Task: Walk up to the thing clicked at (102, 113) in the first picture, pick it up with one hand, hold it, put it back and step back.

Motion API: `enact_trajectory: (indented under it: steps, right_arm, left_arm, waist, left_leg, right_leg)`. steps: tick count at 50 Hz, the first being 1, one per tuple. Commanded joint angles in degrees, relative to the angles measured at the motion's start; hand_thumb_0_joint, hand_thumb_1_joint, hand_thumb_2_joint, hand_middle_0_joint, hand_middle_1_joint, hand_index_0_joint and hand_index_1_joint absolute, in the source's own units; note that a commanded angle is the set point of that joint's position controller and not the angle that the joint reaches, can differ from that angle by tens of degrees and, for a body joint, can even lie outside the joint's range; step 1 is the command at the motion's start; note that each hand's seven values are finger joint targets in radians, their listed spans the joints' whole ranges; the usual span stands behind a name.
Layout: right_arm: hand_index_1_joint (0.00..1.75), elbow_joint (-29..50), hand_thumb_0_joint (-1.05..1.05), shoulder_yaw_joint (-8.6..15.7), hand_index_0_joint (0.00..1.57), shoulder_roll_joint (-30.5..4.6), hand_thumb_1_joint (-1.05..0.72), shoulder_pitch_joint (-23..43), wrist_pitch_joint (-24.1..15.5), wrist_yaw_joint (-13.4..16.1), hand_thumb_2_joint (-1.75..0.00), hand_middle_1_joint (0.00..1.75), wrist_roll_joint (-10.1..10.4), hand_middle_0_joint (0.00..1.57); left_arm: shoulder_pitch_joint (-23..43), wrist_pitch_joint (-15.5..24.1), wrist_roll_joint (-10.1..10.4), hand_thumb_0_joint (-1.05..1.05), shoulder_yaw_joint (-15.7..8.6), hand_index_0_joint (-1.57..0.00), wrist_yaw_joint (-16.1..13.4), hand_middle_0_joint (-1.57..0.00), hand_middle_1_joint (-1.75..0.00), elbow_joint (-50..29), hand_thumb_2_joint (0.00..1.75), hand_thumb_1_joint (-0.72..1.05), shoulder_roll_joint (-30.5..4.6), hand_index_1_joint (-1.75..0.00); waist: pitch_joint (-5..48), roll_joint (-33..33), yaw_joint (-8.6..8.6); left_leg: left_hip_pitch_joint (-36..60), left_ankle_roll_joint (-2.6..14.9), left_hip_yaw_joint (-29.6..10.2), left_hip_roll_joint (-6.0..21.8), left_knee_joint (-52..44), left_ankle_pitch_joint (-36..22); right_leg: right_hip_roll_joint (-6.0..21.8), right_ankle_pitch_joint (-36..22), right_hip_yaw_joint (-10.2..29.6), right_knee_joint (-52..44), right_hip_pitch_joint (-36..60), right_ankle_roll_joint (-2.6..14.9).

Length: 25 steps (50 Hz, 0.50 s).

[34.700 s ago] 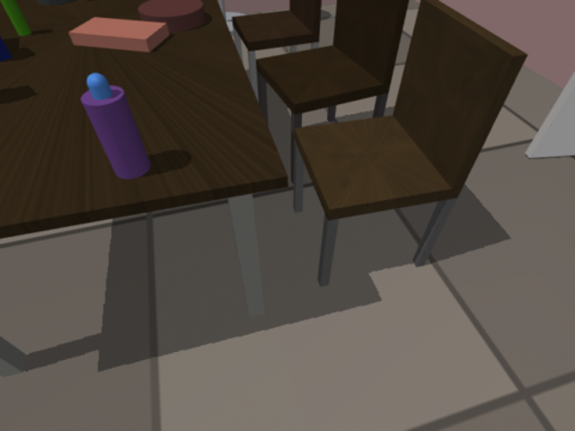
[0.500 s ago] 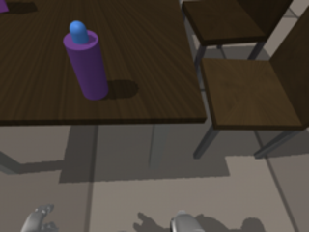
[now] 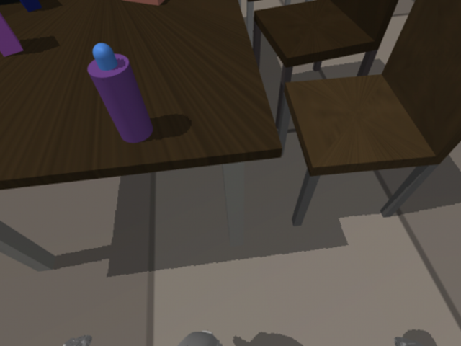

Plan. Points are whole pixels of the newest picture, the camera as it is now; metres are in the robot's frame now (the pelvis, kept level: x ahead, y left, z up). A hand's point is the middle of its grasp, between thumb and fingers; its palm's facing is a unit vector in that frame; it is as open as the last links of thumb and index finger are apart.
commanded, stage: step back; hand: left
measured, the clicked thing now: (120, 94) +0.57 +0.26 +0.10
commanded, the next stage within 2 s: none
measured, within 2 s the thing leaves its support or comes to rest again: neither
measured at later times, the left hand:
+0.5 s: hand out of the picture -0.07 +0.28 -0.16, palm faces +0.06 -0.94 -0.34, open 7.4 cm
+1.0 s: hand out of the picture -0.21 +0.23 -0.13, palm faces +0.06 -0.89 -0.45, open 7.4 cm
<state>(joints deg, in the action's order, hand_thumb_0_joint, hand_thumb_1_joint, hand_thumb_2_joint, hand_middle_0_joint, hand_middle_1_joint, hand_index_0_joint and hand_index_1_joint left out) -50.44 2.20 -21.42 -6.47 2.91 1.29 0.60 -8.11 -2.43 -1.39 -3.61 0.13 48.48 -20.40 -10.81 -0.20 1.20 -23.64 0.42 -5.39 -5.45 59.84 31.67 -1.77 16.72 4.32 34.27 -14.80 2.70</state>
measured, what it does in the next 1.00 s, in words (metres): walks backwards: left foot, then right foot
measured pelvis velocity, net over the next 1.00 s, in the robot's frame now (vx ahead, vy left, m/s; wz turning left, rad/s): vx -0.31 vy -0.06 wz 0.09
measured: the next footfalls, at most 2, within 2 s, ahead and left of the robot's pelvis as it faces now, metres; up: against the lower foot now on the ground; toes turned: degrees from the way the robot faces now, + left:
left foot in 0.24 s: -0.05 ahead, +0.12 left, +0.00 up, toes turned +2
right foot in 0.68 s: -0.21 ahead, -0.16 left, +0.00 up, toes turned +2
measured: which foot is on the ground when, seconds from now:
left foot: up 0.00-0.22, down 0.24-0.72, up 0.74-1.00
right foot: down 0.00-0.28, up 0.30-0.66, down 0.68-1.00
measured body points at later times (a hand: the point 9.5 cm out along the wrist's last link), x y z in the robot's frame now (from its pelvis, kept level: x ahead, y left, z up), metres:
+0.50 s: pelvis -0.14 +0.01 +0.00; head -0.09 +0.05 +0.45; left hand -0.07 +0.33 -0.14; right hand -0.02 -0.30 -0.09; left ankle -0.09 +0.12 -0.73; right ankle -0.18 -0.16 -0.63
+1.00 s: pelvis -0.31 -0.06 -0.01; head -0.24 -0.07 +0.44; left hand -0.21 +0.27 -0.10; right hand -0.22 -0.37 -0.14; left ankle -0.35 +0.08 -0.70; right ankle -0.25 -0.16 -0.73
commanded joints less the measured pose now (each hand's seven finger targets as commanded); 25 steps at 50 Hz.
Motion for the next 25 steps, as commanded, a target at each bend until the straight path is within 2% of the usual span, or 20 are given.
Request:
enact_trajectory:
  steps: [1,4,6,7,9,10,11,12,13,14,15,16,17,18,19,20,22,23,25]
  right_arm:
    - [0.3,2.86,0.0,2.93,0.2,-11.91,-0.9,-4.8,-1.57,1.17,-0.9,0.3,-0.38,0.2]
    - [0.3,4.08,0.0,2.55,0.2,-11.44,-0.9,-4.62,-1.99,1.39,-0.9,0.3,-0.29,0.2]
    - [0.3,4.68,0.0,2.6,0.2,-10.95,-0.9,-4.47,-2.32,1.44,-0.9,0.3,-0.78,0.2]
    - [0.3,4.89,0.0,2.68,0.2,-10.92,-0.9,-4.15,-2.45,1.31,-0.9,0.3,-0.98,0.2]
    - [0.3,3.92,0.0,3.18,0.2,-11.06,-0.9,-6.54,-2.68,0.96,-0.9,0.3,-1.32,0.2]
    - [0.3,3.04,0.0,3.48,0.2,-10.98,-0.9,-8.62,-2.83,0.78,-0.9,0.3,-1.58,0.2]
    - [0.3,2.07,0.0,3.8,0.2,-11.16,-0.9,-10.63,-3.01,0.64,-0.9,0.3,-1.7,0.2]
    - [0.3,2.51,0.0,4.3,0.2,-12.59,-0.9,-9.57,-3.24,0.58,-0.9,0.3,-2.24,0.2]
    - [0.3,3.33,0.0,5.35,0.2,-17.15,-0.9,-8.57,-3.37,0.48,-0.9,0.3,-3.13,0.2]
    - [0.3,4.62,0.0,5.97,0.2,-21.36,-0.9,-4.03,-3.15,0.03,-0.9,0.3,-3.29,0.2]
    - [0.3,5.48,0.0,6.33,0.2,-22.74,-0.9,-2.86,-3.3,0.13,-0.9,0.3,-3.09,0.2]
    - [0.3,5.6,0.0,5.94,0.2,-20.65,-0.9,-0.32,-3.64,0.53,-0.9,0.3,-3.12,0.2]
    - [0.3,6.08,0.0,4.93,0.2,-17.76,-0.9,1.08,-3.69,0.48,-0.9,0.3,-3.35,0.2]
    - [0.3,6.68,0.0,4.22,0.2,-15.29,-0.9,3.58,-3.75,0.5,-0.9,0.3,-3.58,0.2]
    - [0.3,6.82,0.0,4.15,0.2,-14.19,-0.9,3.42,-3.83,0.61,-0.9,0.3,-3.23,0.2]
    - [0.3,6.66,0.0,4.28,0.2,-14.02,-0.9,2.34,-3.82,0.59,-0.9,0.3,-2.98,0.2]
    - [0.3,6.67,0.0,4.62,0.2,-13.77,-0.9,-0.86,-3.6,0.61,-0.9,0.3,-2.45,0.2]
    - [0.3,6.59,0.0,4.59,0.2,-13.23,-0.9,-2.58,-3.54,0.7,-0.9,0.3,-2.23,0.2]
    - [0.3,6.7,0.0,4.98,0.2,-13.7,-0.9,-4.53,-3.43,0.75,-0.9,0.3,-2.03,0.2]
  left_arm:
    - [3.81,1.15,-0.17,0.0,-4.07,-0.2,-1.45,-0.2,-0.3,-7.48,0.9,0.9,-12.78,-0.3]
    - [0.78,0.75,-0.78,0.0,-4.0,-0.2,-1.52,-0.2,-0.3,-8.65,0.9,0.9,-12.37,-0.3]
    - [-0.84,0.48,-0.79,0.0,-4.16,-0.2,-1.58,-0.2,-0.3,-8.74,0.9,0.9,-12.67,-0.3]
    - [-1.48,0.32,-0.76,0.0,-4.15,-0.2,-1.5,-0.2,-0.3,-8.81,0.9,0.9,-13.22,-0.3]
    - [0.12,-0.09,-0.52,0.0,-4.01,-0.2,-1.3,-0.2,-0.3,-9.32,0.9,0.9,-13.73,-0.3]
    - [1.7,-0.29,-0.22,0.0,-3.96,-0.2,-1.15,-0.2,-0.3,-9.87,0.9,0.9,-14.07,-0.3]
    - [3.07,-0.55,0.19,0.0,-3.73,-0.2,-0.94,-0.2,-0.3,-10.16,0.9,0.9,-14.13,-0.3]
    - [1.99,-0.87,0.35,0.0,-3.2,-0.2,-0.72,-0.2,-0.3,-10.4,0.9,0.9,-12.92,-0.3]
    - [1.66,-0.85,0.55,0.0,-2.69,-0.2,-0.55,-0.2,-0.3,-10.88,0.9,0.9,-10.87,-0.3]
    - [2.78,-0.81,0.47,0.0,-3.76,-0.2,-1.08,-0.2,-0.3,-10.74,0.9,0.9,-11.49,-0.3]
    - [4.44,-1.03,-0.38,0.0,-4.58,-0.2,-1.68,-0.2,-0.3,-10.36,0.9,0.9,-13.08,-0.3]
    - [3.05,-1.15,-0.28,0.0,-4.73,-0.2,-1.57,-0.2,-0.3,-9.33,0.9,0.9,-13.72,-0.3]
    - [1.06,-1.18,0.22,0.0,-4.77,-0.2,-1.28,-0.2,-0.3,-7.83,0.9,0.9,-13.01,-0.3]
    - [-1.15,-1.13,0.75,0.0,-4.75,-0.2,-1.03,-0.2,-0.3,-6.67,0.9,0.9,-12.36,-0.3]
    - [-3.21,-1.15,0.79,0.0,-4.87,-0.2,-0.78,-0.2,-0.3,-6.15,0.9,0.9,-12.57,-0.3]
    - [-3.93,-1.18,0.59,0.0,-4.99,-0.2,-0.63,-0.2,-0.3,-5.75,0.9,0.9,-12.67,-0.3]
    - [-4.11,-1.0,0.05,0.0,-4.85,-0.2,-0.72,-0.2,-0.3,-5.79,0.9,0.9,-11.95,-0.3]
    - [-3.95,-0.69,-0.18,0.0,-4.66,-0.2,-0.78,-0.2,-0.3,-6.28,0.9,0.9,-11.62,-0.3]
    - [-2.57,-0.49,-0.27,0.0,-4.44,-0.2,-0.61,-0.2,-0.3,-6.52,0.9,0.9,-11.4,-0.3]
  waist:
    - [11.3,-5.75,-0.83]
    - [13.24,-7.66,0.85]
    - [14.74,-10.29,1.6]
    - [14.74,-11.55,1.9]
    - [15.94,-12.73,0.58]
    - [16.4,-11.97,-0.96]
    - [16.86,-9.73,-2.28]
    - [15.94,-6.29,-1.77]
    - [15.68,6.14,-1.95]
    - [12.64,12.71,-1.9]
    - [10.47,12.36,-3.75]
    - [8.6,10.24,-1.81]
    - [8.47,6.88,-0.29]
    - [7.91,6.82,1.64]
    - [7.82,7.2,2.38]
    - [8.13,7.53,1.92]
    - [10.12,7.73,0.2]
    - [11.25,7.28,-0.7]
    - [12.47,8.5,-2.43]
  left_leg:
    - [-0.99,-1.28,-2.86,-1.96,8.47,-2.3]
    - [-3.98,-2.06,-0.16,0.07,-2.14,-2.3]
    - [-4.18,-2.24,1.31,2.03,-9.33,-1.03]
    - [-1.81,-1.9,2.36,2.76,-13.03,-1.37]
    - [2.76,-0.94,3.74,3.73,-22.25,-5.03]
    - [6.65,-0.19,4.77,3.63,-28.09,-10.06]
    - [10.89,0.41,5.54,3.61,-34.64,-17.69]
    - [14.05,1.69,0.26,6.55,-37.44,-21.48]
    - [17.6,6.21,-15.72,18.42,-39.28,-26.46]
    - [10.81,13.39,-24.62,27.93,-42.97,-28.29]
    - [2.26,17.86,-28.04,31.4,-44.02,-28.15]
    - [1.25,17.41,-24.37,30.31,-43.65,-28.3]
    - [3.03,14.22,-15.66,24.6,-41.83,-32.52]
    - [4.3,11.28,-10.04,20.16,-40.97,-33.3]
    - [6.99,10.05,-7.68,18.46,-40.14,-32.94]
    - [8.68,10.29,-7.57,18.16,-39.95,-31.88]
    - [16.59,11.85,-8.09,19.4,-37.43,-35.49]
    - [20.65,12.46,-7.47,19.39,-36.13,-37.58]
    - [22.68,12.85,-6.04,19.24,-35.45,-38.34]
  right_leg:
    - [12.07,-34.11,8.79,-8.09,3.57,9.31]
    - [11.99,-32.3,8.13,-7.06,11.91,10.0]
    - [13.72,-33.39,9.64,-5.91,16.0,10.62]
    - [14.24,-32.78,10.03,-5.83,14.59,10.38]
    - [13.79,-28.66,10.17,-4.4,13.22,9.09]
    - [13.28,-25.14,9.55,-2.72,10.79,8.04]
    - [12.21,-20.56,8.38,-1.03,7.99,6.26]
    - [9.79,-13.97,7.96,1.02,1.75,3.54]
    - [2.78,0.36,3.86,9.49,-9.19,0.22]
    - [-4.53,17.38,0.33,22.26,-12.73,-1.86]
    - [-4.22,21.1,6.63,32.65,-9.2,-2.29]
    - [-3.43,17.69,8.62,38.16,-9.43,-2.01]
    - [-5.09,14.97,9.42,39.81,-10.47,-1.79]
    - [-5.59,12.05,9.37,40.83,-11.69,-1.66]
    - [-6.0,9.69,8.46,40.94,-13.52,-2.02]
    - [-6.28,8.7,7.95,41.11,-13.96,-2.8]
    - [-5.03,9.75,7.53,37.66,-15.9,-4.56]
    - [-4.46,10.14,6.67,34.2,-17.27,-5.13]
    - [-3.48,11.08,5.22,28.3,-15.52,-5.75]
